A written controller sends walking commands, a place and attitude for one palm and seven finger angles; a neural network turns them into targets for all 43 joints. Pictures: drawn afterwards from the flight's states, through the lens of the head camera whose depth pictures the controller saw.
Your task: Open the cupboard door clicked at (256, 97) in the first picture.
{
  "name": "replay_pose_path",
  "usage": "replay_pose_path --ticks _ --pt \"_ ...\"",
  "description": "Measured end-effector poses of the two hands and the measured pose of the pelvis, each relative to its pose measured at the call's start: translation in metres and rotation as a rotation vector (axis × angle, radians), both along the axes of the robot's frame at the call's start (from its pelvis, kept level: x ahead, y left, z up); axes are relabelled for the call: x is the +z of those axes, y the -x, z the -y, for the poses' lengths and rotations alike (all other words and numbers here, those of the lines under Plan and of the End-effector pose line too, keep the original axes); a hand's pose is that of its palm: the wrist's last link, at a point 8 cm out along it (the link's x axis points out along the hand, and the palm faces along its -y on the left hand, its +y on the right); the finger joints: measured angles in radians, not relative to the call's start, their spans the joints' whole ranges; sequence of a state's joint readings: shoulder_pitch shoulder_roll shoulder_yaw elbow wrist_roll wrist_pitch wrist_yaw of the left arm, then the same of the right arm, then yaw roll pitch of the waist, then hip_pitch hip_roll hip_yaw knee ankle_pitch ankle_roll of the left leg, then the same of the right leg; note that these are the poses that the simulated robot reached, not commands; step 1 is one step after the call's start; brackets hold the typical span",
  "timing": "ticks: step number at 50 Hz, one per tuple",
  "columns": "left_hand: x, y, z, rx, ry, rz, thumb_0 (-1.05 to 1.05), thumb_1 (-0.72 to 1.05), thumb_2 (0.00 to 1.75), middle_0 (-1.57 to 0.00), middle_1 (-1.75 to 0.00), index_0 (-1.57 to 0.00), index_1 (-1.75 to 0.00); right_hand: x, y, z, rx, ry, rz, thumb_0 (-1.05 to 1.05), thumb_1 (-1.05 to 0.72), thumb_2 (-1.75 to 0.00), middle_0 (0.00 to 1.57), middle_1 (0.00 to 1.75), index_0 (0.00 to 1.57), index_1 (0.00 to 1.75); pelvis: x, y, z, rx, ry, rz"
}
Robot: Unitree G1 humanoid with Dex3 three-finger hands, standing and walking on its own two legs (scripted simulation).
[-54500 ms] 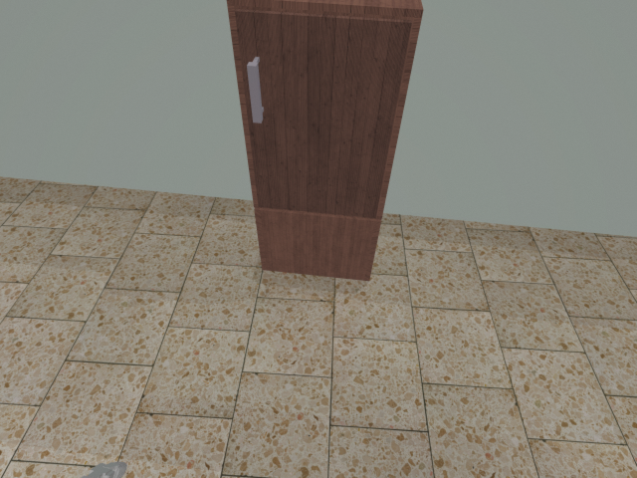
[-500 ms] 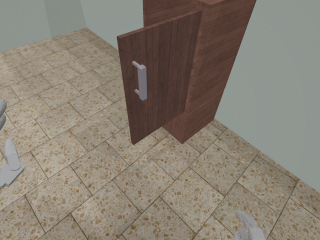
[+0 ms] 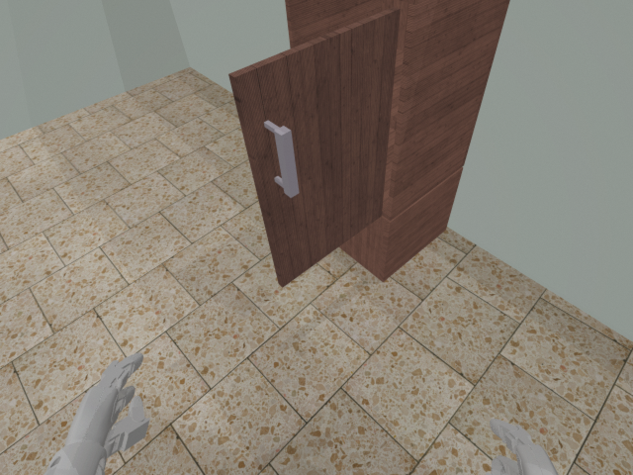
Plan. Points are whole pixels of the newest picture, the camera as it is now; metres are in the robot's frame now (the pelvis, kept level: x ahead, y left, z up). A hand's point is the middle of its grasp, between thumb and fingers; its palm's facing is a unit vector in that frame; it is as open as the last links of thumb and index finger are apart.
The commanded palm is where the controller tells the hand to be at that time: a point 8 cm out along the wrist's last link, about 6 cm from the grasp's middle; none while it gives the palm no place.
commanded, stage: let the arm hang, fingers relaxed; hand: left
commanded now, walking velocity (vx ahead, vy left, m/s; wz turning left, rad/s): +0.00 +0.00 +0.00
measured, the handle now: (280, 159) +0.65 +0.11 +0.03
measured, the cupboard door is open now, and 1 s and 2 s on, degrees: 90 90 90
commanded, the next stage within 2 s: look to check the result in 0.94 s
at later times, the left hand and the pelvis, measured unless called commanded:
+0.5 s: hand out of the picture +0.01 +0.19 -0.15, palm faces +0.02 -0.95 -0.31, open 7.3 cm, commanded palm none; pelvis +0.00 -0.03 +0.01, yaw +1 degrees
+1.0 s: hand out of the picture +0.07 +0.17 -0.16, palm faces +0.02 -0.97 -0.23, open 7.4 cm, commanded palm none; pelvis +0.03 -0.02 +0.02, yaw +0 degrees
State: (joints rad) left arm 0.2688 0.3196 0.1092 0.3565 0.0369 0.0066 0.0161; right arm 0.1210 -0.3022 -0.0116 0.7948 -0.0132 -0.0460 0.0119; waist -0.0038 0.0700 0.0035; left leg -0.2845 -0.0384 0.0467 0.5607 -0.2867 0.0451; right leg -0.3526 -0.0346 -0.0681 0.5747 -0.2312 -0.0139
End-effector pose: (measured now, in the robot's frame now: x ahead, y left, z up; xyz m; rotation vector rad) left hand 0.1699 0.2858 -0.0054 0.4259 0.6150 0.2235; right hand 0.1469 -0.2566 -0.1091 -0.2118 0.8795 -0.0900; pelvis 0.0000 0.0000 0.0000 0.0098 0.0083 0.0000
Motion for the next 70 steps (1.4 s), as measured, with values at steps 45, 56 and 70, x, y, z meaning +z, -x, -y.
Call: replay_pose_path --ticks 45,56,70 --pt "-0.117 0.104 0.072 0.166 0.260 -0.628 0.00 0.90 0.90 -0.20 -0.30 -0.20 -0.30 -0.022 0.115 0.006 -0.119 -0.005 -0.485 0.01 -0.90 -0.89 0.20 0.30 0.20 0.30 0.015 -0.022 0.025 0.004 0.003 0.036" --pt "-0.115 0.108 0.061 0.193 0.236 -0.666 0.00 0.90 0.90 -0.20 -0.30 -0.20 -0.30 -0.020 0.094 0.011 -0.109 0.011 -0.470 0.01 -0.90 -0.89 0.20 0.30 0.20 0.30 0.016 -0.031 0.024 0.004 0.006 0.029" --pt "-0.108 0.098 0.047 0.207 0.196 -0.664 0.00 0.91 0.90 -0.20 -0.30 -0.20 -0.30 -0.020 0.071 0.018 -0.094 0.021 -0.450 0.01 -0.90 -0.89 0.21 0.30 0.20 0.30 0.017 -0.042 0.025 0.005 0.005 0.024"
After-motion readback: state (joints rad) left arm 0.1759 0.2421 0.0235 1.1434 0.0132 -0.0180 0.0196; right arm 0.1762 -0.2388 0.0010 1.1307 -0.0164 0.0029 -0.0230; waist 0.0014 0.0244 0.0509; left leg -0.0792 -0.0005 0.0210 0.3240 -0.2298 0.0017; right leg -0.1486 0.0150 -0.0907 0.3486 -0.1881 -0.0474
